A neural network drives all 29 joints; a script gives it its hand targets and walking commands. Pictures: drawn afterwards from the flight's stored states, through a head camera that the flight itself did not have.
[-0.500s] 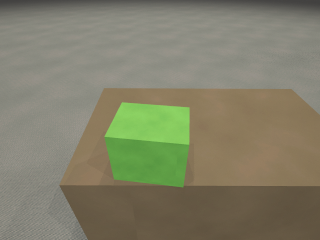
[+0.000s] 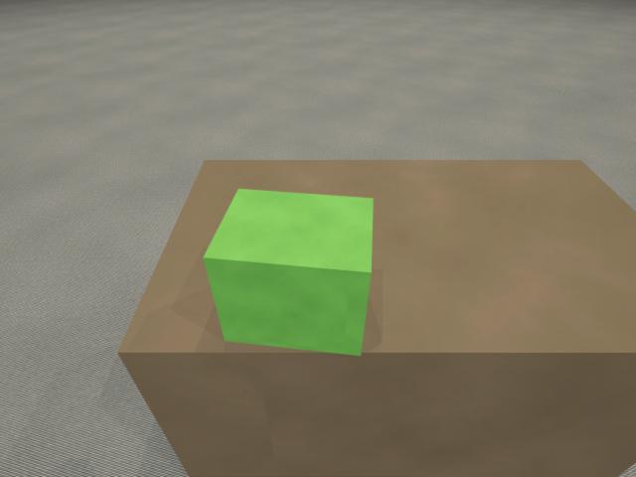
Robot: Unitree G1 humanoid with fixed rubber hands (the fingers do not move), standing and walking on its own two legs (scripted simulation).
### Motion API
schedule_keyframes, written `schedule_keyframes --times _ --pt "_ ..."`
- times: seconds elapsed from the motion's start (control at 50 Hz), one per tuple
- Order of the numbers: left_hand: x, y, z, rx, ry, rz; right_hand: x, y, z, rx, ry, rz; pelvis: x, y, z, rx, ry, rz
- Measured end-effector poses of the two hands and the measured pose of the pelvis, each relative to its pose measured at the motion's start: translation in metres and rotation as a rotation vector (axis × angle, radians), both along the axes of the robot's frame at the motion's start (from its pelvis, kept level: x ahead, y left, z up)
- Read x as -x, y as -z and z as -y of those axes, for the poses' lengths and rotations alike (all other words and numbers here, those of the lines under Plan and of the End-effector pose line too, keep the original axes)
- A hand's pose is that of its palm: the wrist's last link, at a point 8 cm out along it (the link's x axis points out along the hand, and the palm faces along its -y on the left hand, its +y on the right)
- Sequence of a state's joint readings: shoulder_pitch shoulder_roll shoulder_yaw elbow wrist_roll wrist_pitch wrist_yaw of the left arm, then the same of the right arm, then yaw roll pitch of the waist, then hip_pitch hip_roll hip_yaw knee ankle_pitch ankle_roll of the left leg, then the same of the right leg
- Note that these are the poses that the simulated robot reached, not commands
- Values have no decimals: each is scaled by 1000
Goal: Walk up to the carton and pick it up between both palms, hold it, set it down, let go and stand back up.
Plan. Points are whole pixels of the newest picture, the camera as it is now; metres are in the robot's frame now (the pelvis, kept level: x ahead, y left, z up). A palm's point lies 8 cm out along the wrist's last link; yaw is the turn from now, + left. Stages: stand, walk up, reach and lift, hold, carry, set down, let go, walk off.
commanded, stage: stand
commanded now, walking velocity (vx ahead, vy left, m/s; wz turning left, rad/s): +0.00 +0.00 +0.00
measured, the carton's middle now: (298, 270) +0.52 +0.02 -0.03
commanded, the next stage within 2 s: none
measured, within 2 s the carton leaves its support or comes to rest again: neither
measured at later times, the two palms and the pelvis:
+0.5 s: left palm out of the picture +0.06 +0.27 -0.13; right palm out of the picture +0.05 -0.28 -0.12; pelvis +0.00 +0.00 +0.00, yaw +0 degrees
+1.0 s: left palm out of the picture +0.06 +0.27 -0.13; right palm out of the picture +0.05 -0.28 -0.13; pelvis +0.00 +0.00 +0.00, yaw +0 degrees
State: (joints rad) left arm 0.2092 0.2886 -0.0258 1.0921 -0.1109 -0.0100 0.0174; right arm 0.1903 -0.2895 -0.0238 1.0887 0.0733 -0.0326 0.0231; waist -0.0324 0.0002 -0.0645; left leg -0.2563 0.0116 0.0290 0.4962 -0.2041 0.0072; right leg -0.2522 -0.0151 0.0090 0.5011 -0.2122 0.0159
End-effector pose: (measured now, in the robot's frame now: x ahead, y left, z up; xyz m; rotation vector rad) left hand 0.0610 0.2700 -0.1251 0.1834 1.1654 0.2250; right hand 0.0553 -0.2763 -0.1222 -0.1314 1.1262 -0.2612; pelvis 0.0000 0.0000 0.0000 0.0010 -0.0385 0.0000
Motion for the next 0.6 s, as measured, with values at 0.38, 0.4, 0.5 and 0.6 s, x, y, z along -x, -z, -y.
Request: schedule_keyframes --times 0.38,0.4,0.5,0.6 --pt "4 1 0 -1 1 -27 5 2 0 -2 0 -31 -1 0 0 -1 0 -2" --pt "4 1 0 -1 1 -27 5 2 0 -2 0 -33 -1 0 1 -1 0 -2" --pt "4 1 1 -2 1 -32 5 3 1 -3 0 -38 -1 0 1 -1 0 -3" --pt "4 1 1 -2 2 -35 6 3 1 -3 0 -44 -1 0 1 -1 0 -3"
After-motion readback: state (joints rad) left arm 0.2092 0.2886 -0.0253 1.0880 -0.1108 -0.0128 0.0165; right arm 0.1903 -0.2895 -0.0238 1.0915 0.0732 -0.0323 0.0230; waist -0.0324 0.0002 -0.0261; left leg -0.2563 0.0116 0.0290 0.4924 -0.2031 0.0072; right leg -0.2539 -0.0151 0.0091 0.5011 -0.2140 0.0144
